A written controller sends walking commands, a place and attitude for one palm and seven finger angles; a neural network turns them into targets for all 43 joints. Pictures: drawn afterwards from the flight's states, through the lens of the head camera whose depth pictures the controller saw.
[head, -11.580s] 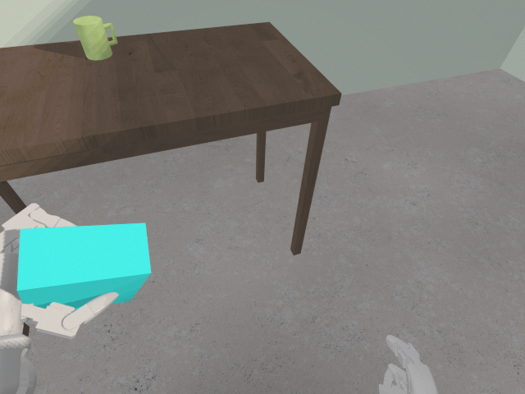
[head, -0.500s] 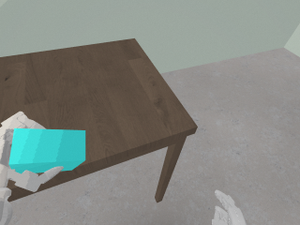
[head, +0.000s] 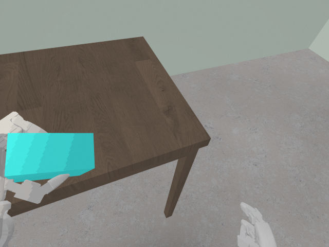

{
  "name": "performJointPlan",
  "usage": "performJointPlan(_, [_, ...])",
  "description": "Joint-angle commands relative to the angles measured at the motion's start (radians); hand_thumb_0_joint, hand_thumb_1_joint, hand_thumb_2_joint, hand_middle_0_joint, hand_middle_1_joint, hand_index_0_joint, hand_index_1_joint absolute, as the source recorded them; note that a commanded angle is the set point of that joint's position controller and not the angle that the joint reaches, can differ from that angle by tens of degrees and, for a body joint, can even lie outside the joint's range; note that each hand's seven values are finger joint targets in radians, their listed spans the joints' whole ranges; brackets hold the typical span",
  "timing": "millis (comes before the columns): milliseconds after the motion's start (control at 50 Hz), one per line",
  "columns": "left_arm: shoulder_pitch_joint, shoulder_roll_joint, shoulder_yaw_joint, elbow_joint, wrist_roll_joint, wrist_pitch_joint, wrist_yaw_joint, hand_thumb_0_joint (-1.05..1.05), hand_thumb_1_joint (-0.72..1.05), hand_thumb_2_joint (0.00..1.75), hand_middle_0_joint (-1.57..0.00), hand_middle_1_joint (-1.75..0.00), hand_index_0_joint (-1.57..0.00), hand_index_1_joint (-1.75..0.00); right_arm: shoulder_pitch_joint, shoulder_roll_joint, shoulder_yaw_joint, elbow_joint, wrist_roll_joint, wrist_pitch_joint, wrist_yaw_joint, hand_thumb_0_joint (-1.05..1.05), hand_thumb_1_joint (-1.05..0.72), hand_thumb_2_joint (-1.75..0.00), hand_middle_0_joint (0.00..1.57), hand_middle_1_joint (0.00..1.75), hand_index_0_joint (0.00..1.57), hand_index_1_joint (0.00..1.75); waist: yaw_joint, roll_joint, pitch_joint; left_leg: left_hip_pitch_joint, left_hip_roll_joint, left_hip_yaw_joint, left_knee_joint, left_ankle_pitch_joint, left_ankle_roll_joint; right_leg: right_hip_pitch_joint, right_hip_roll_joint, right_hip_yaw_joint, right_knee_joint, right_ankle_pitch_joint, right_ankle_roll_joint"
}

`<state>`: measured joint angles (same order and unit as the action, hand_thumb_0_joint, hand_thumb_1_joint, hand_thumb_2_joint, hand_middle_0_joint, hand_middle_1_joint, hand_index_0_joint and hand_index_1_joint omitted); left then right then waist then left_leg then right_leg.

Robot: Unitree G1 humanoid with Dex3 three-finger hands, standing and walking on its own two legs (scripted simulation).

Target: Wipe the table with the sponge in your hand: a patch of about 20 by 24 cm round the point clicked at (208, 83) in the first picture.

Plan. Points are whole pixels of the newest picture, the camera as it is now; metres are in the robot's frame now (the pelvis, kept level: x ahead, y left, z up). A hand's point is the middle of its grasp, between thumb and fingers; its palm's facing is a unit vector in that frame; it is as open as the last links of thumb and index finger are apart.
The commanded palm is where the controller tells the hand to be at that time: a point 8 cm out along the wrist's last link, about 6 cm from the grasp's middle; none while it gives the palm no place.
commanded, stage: come to a stop and stand still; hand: left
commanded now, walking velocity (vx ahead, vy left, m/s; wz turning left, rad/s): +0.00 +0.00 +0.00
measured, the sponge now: (63, 158) +0.23 +0.21 +0.14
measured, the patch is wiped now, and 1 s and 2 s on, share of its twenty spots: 0.00 0.00 0.00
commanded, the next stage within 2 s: look again from close up in 0.02 s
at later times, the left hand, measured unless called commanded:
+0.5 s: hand (27, 161) +0.21 +0.26 +0.16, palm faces +0.41 -0.85 -0.33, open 9.8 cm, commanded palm +0.16 +0.29 +0.18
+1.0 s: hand (20, 152) +0.21 +0.25 +0.19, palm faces +0.55 -0.56 -0.61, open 9.8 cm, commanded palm +0.16 +0.27 +0.21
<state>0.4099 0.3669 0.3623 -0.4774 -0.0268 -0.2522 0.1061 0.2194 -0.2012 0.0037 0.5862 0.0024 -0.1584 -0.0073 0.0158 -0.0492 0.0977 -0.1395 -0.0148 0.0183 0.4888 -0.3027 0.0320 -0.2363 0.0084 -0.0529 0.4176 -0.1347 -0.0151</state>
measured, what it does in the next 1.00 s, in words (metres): stands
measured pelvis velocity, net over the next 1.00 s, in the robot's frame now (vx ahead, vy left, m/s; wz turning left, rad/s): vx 0.00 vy -0.04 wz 0.06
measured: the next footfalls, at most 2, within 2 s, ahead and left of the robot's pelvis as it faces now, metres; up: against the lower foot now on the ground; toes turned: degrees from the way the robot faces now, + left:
none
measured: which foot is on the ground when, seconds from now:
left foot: down 0.00-1.00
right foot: down 0.00-1.00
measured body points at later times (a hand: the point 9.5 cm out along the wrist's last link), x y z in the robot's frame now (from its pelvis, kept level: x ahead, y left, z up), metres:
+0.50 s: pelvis +0.00 +0.01 +0.00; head +0.01 +0.04 +0.45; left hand +0.19 +0.30 +0.18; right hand +0.18 -0.21 -0.07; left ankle -0.02 +0.09 -0.74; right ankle +0.06 -0.11 -0.74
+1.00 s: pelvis +0.00 -0.04 -0.01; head +0.00 -0.06 +0.44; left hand +0.18 +0.28 +0.23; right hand +0.21 -0.25 -0.10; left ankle -0.02 +0.09 -0.74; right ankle +0.06 -0.11 -0.74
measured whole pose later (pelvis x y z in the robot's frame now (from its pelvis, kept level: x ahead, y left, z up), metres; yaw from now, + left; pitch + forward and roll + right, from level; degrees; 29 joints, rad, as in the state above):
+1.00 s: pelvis +0.00 -0.04 -0.01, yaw +3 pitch -1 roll +1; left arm 0.25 0.53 0.35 -0.42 0.14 0.06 0.18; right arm 0.16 -0.25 0.02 0.62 -0.01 -0.02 -0.02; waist 0.08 0.03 0.01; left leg -0.23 -0.01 -0.05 0.59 -0.33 -0.02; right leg -0.34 0.04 -0.06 0.58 -0.23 -0.07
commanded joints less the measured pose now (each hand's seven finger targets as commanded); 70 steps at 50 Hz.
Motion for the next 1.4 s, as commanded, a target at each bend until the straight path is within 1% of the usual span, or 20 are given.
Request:
performJointPlan(0, [-0.038, 0.141, 0.097, -0.211, -0.014, -0.066, 0.018, 0.0, 0.1, 1.3, -1.2, -1.6, -1.2, -1.6, -0.087, -0.127, -0.048, -0.148, 0.004, -0.059, -0.01, 0.0, -0.9, -0.9, 0.2, 0.3, 0.2, 0.3, 0.008, 0.1, -0.204, -0.118, 0.063, -0.054, -0.098, 0.253, -0.032, 0.244, -0.07, 0.083, 0.004, 0.223, -0.011])
performJointPlan(480, [-0.097, 0.124, 0.071, -0.18, -0.005, -0.046, 0.019, 0.0, 0.1, 1.3, -1.2, -1.6, -1.2, -1.6, -0.085, -0.124, -0.047, -0.147, 0.005, -0.04, -0.012, 0.0, -0.9, -0.9, 0.2, 0.3, 0.2, 0.3, 0.011, 0.088, -0.123, -0.202, 0.073, -0.075, -0.163, 0.064, -0.013, 0.232, -0.057, 0.09, -0.025, 0.044, -0.001])
performJointPlan(500, [-0.952, 0.846, 0.232, -0.489, -0.009, -0.164, 0.028, 0.0, 0.1, 1.3, -1.2, -1.6, -1.2, -1.6, 0.137, -0.181, 0.177, -0.305, 0.054, 0.013, -0.088, 0.0, -0.9, -0.9, 0.2, 0.3, 0.2, 0.3, -0.08, 0.399, -0.135, -0.395, 0.11, -0.206, -0.139, 0.072, 0.01, 0.228, 0.026, 0.054, 0.194, -0.189, 0.069])
performJointPlan(520, [-0.631, 0.415, 0.296, 0.026, 0.096, 0.002, -0.011, 0.0, 0.1, 1.3, -1.2, -1.6, -1.2, -1.6, -0.04, -0.132, -0.042, -0.113, -0.068, -0.02, -0.059, 0.0, -0.9, -0.9, 0.2, 0.3, 0.2, 0.3, 0.065, 0.379, -0.308, -0.024, 0.053, -0.117, -0.085, 0.453, -0.102, 0.112, 0.014, 0.036, 0.13, -0.073, -0.032])
performJointPlan(540, [-0.468, 0.283, 0.075, 0.075, 0.049, 0.03, -0.021, 0.0, 0.1, 1.3, -1.2, -1.6, -1.2, -1.6, -0.028, -0.164, -0.033, -0.096, -0.076, -0.049, 0.01, 0.0, -0.9, -0.9, 0.2, 0.3, 0.2, 0.3, 0.016, 0.259, -0.189, -0.08, 0.015, -0.099, -0.069, 0.66, -0.15, 0.049, 0.037, -0.034, 0.105, -0.014, -0.041])
performJointPlan(560, [-0.426, 0.268, 0.108, -0.007, 0.055, 0.057, -0.021, 0.0, 0.1, 1.3, -1.2, -1.6, -1.2, -1.6, -0.004, -0.188, -0.062, -0.072, -0.056, -0.025, 0.028, 0.0, -0.9, -0.9, 0.2, 0.3, 0.2, 0.3, 0.027, 0.309, -0.348, 0.065, 0.043, -0.065, -0.01, 0.785, -0.152, 0.017, 0.053, -0.023, 0.142, 0.077, -0.036])
performJointPlan(580, [-0.423, 0.162, 0.021, -0.051, 0.006, 0.096, -0.05, 0.0, 0.1, 1.3, -1.2, -1.6, -1.2, -1.6, -0.043, -0.179, -0.05, -0.102, -0.054, -0.026, 0.029, 0.0, -0.9, -0.9, 0.2, 0.3, 0.2, 0.3, 0.038, 0.342, -0.371, 0.104, 0.029, -0.061, 0.011, 0.806, -0.14, 0.0, 0.032, -0.001, 0.131, 0.068, -0.03])
performJointPlan(620, [-0.354, 0.118, -0.035, -0.075, -0.04, 0.174, -0.084, 0.0, 0.1, 1.3, -1.2, -1.6, -1.2, -1.6, -0.1, -0.187, -0.032, -0.106, -0.033, -0.025, 0.043, 0.0, -0.9, -0.9, 0.2, 0.3, 0.2, 0.3, 0.062, 0.215, -0.323, 0.022, 0.029, -0.056, -0.013, 0.631, -0.125, 0.027, 0.02, -0.018, 0.132, 0.058, -0.028])
performJointPlan(680, [-0.228, 0.166, -0.055, -0.094, 0.063, 0.233, -0.067, 0.0, 0.1, 1.3, -1.2, -1.6, -1.2, -1.6, -0.162, -0.198, -0.022, -0.136, -0.015, 0.01, 0.042, 0.0, -0.9, -0.9, 0.2, 0.3, 0.2, 0.3, 0.041, 0.028, -0.179, -0.131, 0.029, -0.067, -0.056, 0.336, -0.065, 0.025, 0.023, -0.043, 0.134, 0.024, -0.015])
performJointPlan(740, [-0.169, 0.283, 0.051, -0.224, 0.152, 0.221, 0.007, 0.0, 0.1, 1.3, -1.2, -1.6, -1.2, -1.6, -0.195, -0.186, -0.021, -0.168, -0.025, 0.049, 0.031, 0.0, -0.9, -0.9, 0.2, 0.3, 0.2, 0.3, 0.055, 0.016, -0.201, -0.174, 0.026, -0.063, -0.076, 0.196, -0.043, 0.037, 0.018, -0.03, 0.138, -0.046, -0.017])
performJointPlan(800, [-0.257, 0.445, 0.221, -0.309, 0.144, 0.199, 0.089, 0.0, 0.1, 1.3, -1.2, -1.6, -1.2, -1.6, -0.218, -0.178, -0.015, -0.18, -0.018, 0.078, 0.006, 0.0, -0.9, -0.9, 0.2, 0.3, 0.2, 0.3, 0.068, 0.045, -0.262, -0.2, 0.014, -0.045, -0.07, 0.038, -0.02, 0.04, 0.016, 0.016, 0.116, -0.161, -0.01])
performJointPlan(820, [-0.309, 0.357, 0.154, -0.305, 0.145, 0.188, 0.107, 0.0, 0.1, 1.3, -1.2, -1.6, -1.2, -1.6, -0.219, -0.14, -0.014, -0.179, -0.024, 0.076, 0.0, 0.0, -0.9, -0.9, 0.2, 0.3, 0.2, 0.3, 0.066, 0.066, -0.259, -0.205, 0.007, -0.041, -0.059, 0.06, -0.022, 0.049, 0.005, 0.014, 0.101, -0.158, -0.014])
performJointPlan(900, [-0.332, 0.423, 0.187, -0.159, 0.166, 0.234, 0.133, 0.0, 0.1, 1.3, -1.2, -1.6, -1.2, -1.6, -0.17, -0.165, -0.025, -0.121, -0.01, 0.091, -0.024, 0.0, -0.9, -0.9, 0.2, 0.3, 0.2, 0.3, 0.046, 0.196, -0.219, -0.194, -0.004, -0.01, -0.026, 0.046, -0.015, 0.021, -0.002, 0.058, 0.054, -0.178, -0.013])
performJointPlan(940, [-0.348, 0.401, 0.118, -0.077, 0.176, 0.298, 0.092, 0.0, 0.1, 1.3, -1.2, -1.6, -1.2, -1.6, -0.169, -0.175, -0.027, -0.11, -0.006, 0.097, -0.04, 0.0, -0.9, -0.9, 0.2, 0.3, 0.2, 0.3, 0.03, 0.196, -0.184, -0.206, -0.014, 0.0, -0.017, 0.021, -0.009, 0.035, -0.025, 0.074, 0.014, -0.217, -0.003])
performJointPlan(1040, [-0.361, 0.431, 0.021, -0.039, 0.194, 0.436, -0.064, 0.0, 0.1, 1.3, -1.2, -1.6, -1.2, -1.6, -0.225, -0.19, -0.022, -0.137, 0.027, 0.108, -0.075, 0.0, -0.9, -0.9, 0.2, 0.3, 0.2, 0.3, 0.029, 0.047, -0.165, -0.241, -0.001, 0.008, 0.03, -0.006, -0.009, 0.098, -0.106, 0.227, -0.089, -0.375, 0.039])
performJointPlan(1120, [-0.407, 0.495, 0.084, -0.149, 0.221, 0.36, -0.09, 0.0, 0.1, 1.3, -1.2, -1.6, -1.2, -1.6, -0.256, -0.169, -0.026, -0.152, 0.024, 0.093, -0.083, 0.0, -0.9, -0.9, 0.2, 0.3, 0.2, 0.3, 0.055, -0.036, -0.227, -0.253, 0.009, -0.022, 0.059, 0.003, -0.011, 0.139, -0.144, 0.281, -0.076, -0.384, 0.058])
performJointPlan(1180, [-0.294, 0.564, 0.205, -0.207, 0.235, 0.288, -0.045, 0.0, 0.1, 1.3, -1.2, -1.6, -1.2, -1.6, -0.227, -0.159, -0.046, -0.144, 0.013, 0.101, -0.078, 0.0, -0.9, -0.9, 0.2, 0.3, 0.2, 0.3, 0.097, -0.02, -0.314, -0.245, 0.006, -0.035, 0.069, 0.086, -0.019, 0.204, -0.14, 0.269, -0.014, -0.196, 0.054])
performJointPlan(1200, [-0.288, 0.615, 0.261, -0.228, 0.242, 0.292, -0.016, 0.0, 0.1, 1.3, -1.2, -1.6, -1.2, -1.6, -0.25, -0.158, -0.04, -0.151, 0.023, 0.098, -0.071, 0.0, -0.9, -0.9, 0.2, 0.3, 0.2, 0.3, 0.116, 0.073, -0.337, -0.227, 0.002, -0.028, 0.064, 0.106, -0.024, 0.207, -0.127, 0.282, -0.004, -0.199, 0.033])
performJointPlan(1300, [-0.209, 0.521, 0.199, -0.105, 0.269, 0.411, 0.056, 0.0, 0.1, 1.3, -1.2, -1.6, -1.2, -1.6, -0.223, -0.178, -0.054, -0.124, 0.041, 0.132, -0.055, 0.0, -0.9, -0.9, 0.2, 0.3, 0.2, 0.3, 0.096, 0.171, -0.262, -0.224, 0.003, -0.007, 0.049, 0.168, -0.03, 0.168, -0.108, 0.235, 0.03, 0.0, 0.017])
performJointPlan(1380, [-0.247, 0.519, 0.089, -0.099, 0.311, 0.556, -0.002, 0.0, 0.1, 1.3, -1.2, -1.6, -1.2, -1.6, -0.239, -0.208, -0.042, -0.155, 0.049, 0.153, -0.074, 0.0, -0.9, -0.9, 0.2, 0.3, 0.2, 0.3, 0.073, 0.052, -0.215, -0.201, 0.004, 0.005, 0.015, 0.164, 0.0, 0.128, -0.073, 0.142, 0.02, -0.067, 0.029])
